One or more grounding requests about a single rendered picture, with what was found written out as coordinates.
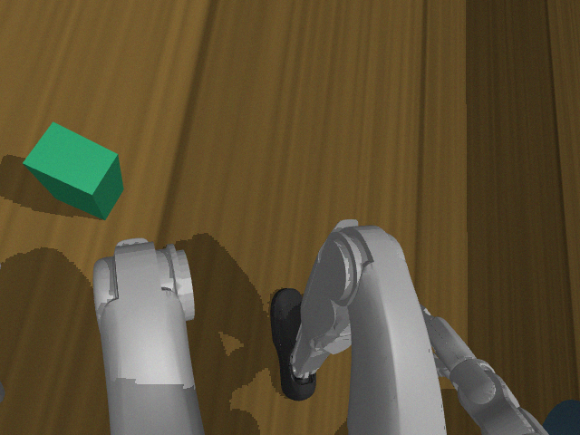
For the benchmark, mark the right robot foot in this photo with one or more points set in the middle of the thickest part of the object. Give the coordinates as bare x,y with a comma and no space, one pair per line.
285,314

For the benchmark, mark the right robot arm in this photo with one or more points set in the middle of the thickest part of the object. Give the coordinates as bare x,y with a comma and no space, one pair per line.
489,402

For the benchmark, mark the carton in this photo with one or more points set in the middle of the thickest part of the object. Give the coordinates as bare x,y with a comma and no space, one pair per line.
77,171

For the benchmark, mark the right robot hand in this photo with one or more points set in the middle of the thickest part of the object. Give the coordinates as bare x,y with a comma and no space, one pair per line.
446,343

